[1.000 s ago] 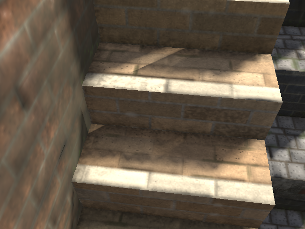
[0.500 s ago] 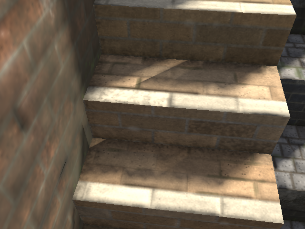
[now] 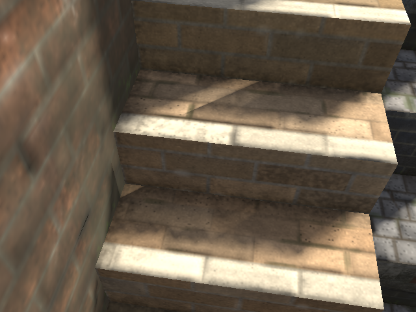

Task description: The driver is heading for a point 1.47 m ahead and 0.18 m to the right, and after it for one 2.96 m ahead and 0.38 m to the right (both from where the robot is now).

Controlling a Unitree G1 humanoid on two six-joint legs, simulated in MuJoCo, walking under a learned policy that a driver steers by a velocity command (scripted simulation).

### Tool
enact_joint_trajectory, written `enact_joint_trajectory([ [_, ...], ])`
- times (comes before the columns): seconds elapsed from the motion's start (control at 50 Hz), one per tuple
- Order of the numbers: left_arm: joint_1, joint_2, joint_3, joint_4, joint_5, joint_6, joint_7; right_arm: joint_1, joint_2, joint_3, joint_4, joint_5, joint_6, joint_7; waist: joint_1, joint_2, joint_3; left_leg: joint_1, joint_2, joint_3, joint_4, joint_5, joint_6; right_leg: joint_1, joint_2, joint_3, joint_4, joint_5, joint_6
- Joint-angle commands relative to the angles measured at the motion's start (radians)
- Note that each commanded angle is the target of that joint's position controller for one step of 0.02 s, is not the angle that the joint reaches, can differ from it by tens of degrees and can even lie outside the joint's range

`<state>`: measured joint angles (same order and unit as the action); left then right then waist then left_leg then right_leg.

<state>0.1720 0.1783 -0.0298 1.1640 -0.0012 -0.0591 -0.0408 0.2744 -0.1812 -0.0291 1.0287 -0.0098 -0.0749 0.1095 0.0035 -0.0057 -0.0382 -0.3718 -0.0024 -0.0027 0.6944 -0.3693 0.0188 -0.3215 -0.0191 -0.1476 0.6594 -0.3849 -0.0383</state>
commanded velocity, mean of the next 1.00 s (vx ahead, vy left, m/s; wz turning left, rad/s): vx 0.09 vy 0.00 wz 0.00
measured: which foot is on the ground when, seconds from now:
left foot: down 0.00-1.00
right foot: down 0.00-1.00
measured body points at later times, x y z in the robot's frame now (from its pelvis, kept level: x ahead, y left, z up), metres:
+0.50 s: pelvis -0.01 +0.01 +0.00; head +0.00 +0.02 +0.45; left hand -0.01 +0.21 -0.17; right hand -0.02 -0.20 -0.15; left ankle -0.01 +0.11 -0.72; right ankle -0.02 -0.09 -0.72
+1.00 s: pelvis +0.03 -0.03 +0.01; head +0.03 -0.03 +0.46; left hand +0.04 +0.18 -0.15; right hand +0.04 -0.26 -0.15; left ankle +0.01 +0.10 -0.72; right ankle -0.02 -0.10 -0.72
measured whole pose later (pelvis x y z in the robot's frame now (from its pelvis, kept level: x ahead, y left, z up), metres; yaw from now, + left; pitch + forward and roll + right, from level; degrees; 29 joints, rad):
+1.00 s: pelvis +0.03 -0.03 +0.01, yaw -1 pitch +1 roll -2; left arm 0.31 0.13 -0.01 1.11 0.01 -0.09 0.02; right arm 0.31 -0.14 0.02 1.05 0.05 0.00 -0.10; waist 0.01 0.03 -0.02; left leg -0.28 0.08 0.00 0.63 -0.34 0.00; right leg -0.14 0.08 -0.13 0.47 -0.34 -0.09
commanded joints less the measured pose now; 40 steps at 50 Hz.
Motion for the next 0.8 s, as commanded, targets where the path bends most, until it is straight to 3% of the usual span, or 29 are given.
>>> enact_joint_trajectory([
  [0.02,0.027,0.038,-0.007,-0.005,0.001,-0.008,-0.008,0.043,-0.016,0.019,-0.01,-0.004,-0.007,0.024,0.001,0.015,0.01,-0.035,0.027,-0.036,-0.112,0.217,0.061,0.054,-0.053,0.08,-0.116,0.232,-0.049],
  [0.1,0.033,0.039,-0.011,0.013,0.001,-0.008,-0.006,0.046,-0.022,0.018,0.01,-0.005,-0.006,0.025,-0.001,0.019,0.019,-0.027,0.028,-0.041,-0.122,0.212,0.064,0.048,-0.054,0.076,-0.128,0.2,-0.045],
  [0.16,0.043,0.04,-0.013,0.036,0.004,-0.002,-0.013,0.05,-0.02,0.019,0.015,-0.008,-0.001,0.039,-0.004,0.028,0.023,-0.031,0.023,-0.037,-0.134,0.203,0.07,0.053,-0.043,0.063,-0.128,0.173,-0.037],
  [0.2,0.049,0.02,-0.021,0.046,0.014,0.001,-0.011,0.06,-0.016,0.021,0.026,-0.005,0.004,0.042,-0.004,0.023,0.026,-0.019,0.027,-0.044,-0.152,0.206,0.075,0.051,-0.042,0.058,-0.132,0.149,-0.033],
  [0.34,0.064,0.018,-0.034,0.073,0.01,0.002,-0.004,0.075,-0.018,0.026,0.06,-0.01,0.011,0.043,-0.015,0.017,0.035,0.001,0.022,-0.047,-0.157,0.246,0.066,0.048,-0.047,0.062,-0.134,0.164,-0.032],
  [0.52,0.116,0.003,-0.039,0.097,0.016,0.002,-0.001,0.105,-0.013,0.028,0.111,-0.011,0.012,0.037,-0.024,0.012,0.053,-0.026,0.031,-0.059,-0.183,0.146,0.069,0.053,-0.054,0.066,-0.135,0.09,-0.026],
  [0.56,0.146,0.022,-0.025,0.099,0.021,-0.001,0.005,0.159,-0.045,0.017,0.128,-0.019,0.023,0.03,-0.033,0.034,0.09,-0.059,0.059,-0.106,-0.243,-0.056,0.101,0.041,-0.044,0.058,-0.118,-0.058,-0.018],
  [0.62,0.136,0.005,-0.01,0.063,0.037,-0.012,0.031,0.17,-0.087,-0.008,0.128,-0.041,0.029,0.01,-0.042,0.081,0.124,-0.069,0.18,-0.289,-0.333,-0.276,0.217,-0.033,-0.035,0.061,-0.039,-0.094,-0.025],
  [0.66,0.119,-0.018,-0.004,0.035,0.028,-0.016,0.05,0.183,-0.081,-0.014,0.127,-0.051,0.037,0.0,-0.048,0.106,0.116,-0.044,0.254,-0.4,-0.396,-0.319,0.286,-0.072,-0.034,0.072,0.014,-0.021,-0.04],
  [0.68,0.125,-0.008,0.005,0.024,0.014,-0.023,0.057,0.185,-0.089,-0.024,0.121,-0.055,0.037,-0.011,-0.044,0.11,0.123,-0.054,0.283,-0.436,-0.402,-0.354,0.318,-0.085,-0.036,0.072,0.043,-0.018,-0.036],
  [0.72,0.168,-0.029,0.005,0.018,0.008,-0.03,0.075,0.136,-0.08,-0.031,0.1,-0.065,0.037,-0.025,-0.009,0.093,0.105,-0.094,0.3,-0.427,-0.396,-0.304,0.315,-0.013,-0.055,0.107,0.046,0.061,-0.06],
  [0.74,0.177,-0.064,-0.009,0.015,0.005,-0.032,0.075,0.086,-0.035,-0.025,0.093,-0.061,0.026,-0.024,0.004,0.074,0.089,-0.108,0.271,-0.371,-0.359,-0.153,0.284,0.048,-0.052,0.107,-0.008,0.131,-0.064],
  [0.76,0.212,-0.063,-0.01,0.023,0.002,-0.037,0.062,0.064,-0.011,-0.018,0.087,-0.064,0.023,-0.019,0.019,0.049,0.065,-0.089,0.205,-0.257,-0.284,0.056,0.248,0.116,-0.043,0.1,-0.062,0.178,-0.071],
  [0.78,0.261,-0.039,-0.005,0.046,0.003,-0.045,0.047,0.072,0.017,-0.013,0.093,-0.068,0.024,-0.006,0.02,-0.016,0.02,-0.064,0.119,-0.138,-0.144,0.224,0.198,0.181,-0.045,0.113,-0.108,0.346,-0.087],
  [0.8,0.296,0.016,0.006,0.066,-0.003,-0.056,0.039,0.143,0.044,-0.012,0.1,-0.052,0.022,0.006,-0.017,-0.093,-0.017,-0.045,0.02,0.005,0.004,0.326,0.136,0.215,-0.065,0.143,-0.115,0.626,-0.117],
])
Next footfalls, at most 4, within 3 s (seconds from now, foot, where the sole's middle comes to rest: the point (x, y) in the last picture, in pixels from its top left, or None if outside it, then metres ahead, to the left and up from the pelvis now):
2.56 left None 0.31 0.10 -0.56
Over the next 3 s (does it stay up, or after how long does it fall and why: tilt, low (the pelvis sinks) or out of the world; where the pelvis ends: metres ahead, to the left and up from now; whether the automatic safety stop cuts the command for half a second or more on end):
stays up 0.28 0.02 0.20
